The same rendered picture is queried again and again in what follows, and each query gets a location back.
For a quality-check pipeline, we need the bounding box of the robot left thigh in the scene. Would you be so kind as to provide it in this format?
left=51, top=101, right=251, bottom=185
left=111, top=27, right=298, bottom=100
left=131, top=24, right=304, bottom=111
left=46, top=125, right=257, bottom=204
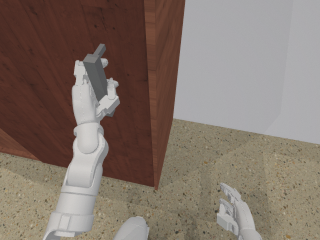
left=112, top=217, right=150, bottom=240

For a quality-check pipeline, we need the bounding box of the handle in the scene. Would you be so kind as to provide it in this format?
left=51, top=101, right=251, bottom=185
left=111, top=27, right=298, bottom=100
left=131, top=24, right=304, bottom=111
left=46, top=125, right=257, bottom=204
left=82, top=43, right=118, bottom=117

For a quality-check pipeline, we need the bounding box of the robot left hand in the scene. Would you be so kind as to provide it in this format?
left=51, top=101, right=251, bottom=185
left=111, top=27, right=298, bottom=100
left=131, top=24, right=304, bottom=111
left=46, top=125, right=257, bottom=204
left=71, top=58, right=120, bottom=126

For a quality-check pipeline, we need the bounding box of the wardrobe door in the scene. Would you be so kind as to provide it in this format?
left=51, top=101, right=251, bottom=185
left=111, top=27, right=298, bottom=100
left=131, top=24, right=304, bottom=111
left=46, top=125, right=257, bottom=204
left=0, top=128, right=30, bottom=153
left=0, top=0, right=155, bottom=187

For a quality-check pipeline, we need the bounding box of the right robot forearm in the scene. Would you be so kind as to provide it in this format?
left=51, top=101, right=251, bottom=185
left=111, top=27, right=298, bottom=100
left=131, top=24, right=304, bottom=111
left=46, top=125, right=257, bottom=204
left=237, top=229, right=262, bottom=240

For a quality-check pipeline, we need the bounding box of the left robot forearm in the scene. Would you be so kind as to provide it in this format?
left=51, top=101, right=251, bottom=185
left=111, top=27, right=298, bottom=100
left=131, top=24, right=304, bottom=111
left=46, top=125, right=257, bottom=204
left=42, top=122, right=109, bottom=240

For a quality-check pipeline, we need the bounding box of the robot right hand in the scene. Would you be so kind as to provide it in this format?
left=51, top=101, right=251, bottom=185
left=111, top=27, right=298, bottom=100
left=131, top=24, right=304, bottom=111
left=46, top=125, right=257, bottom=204
left=216, top=182, right=256, bottom=238

